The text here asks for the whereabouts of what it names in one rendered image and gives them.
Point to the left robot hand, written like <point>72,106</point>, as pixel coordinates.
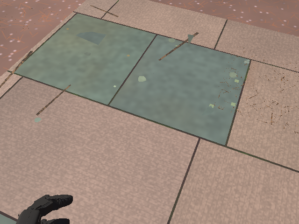
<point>43,206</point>

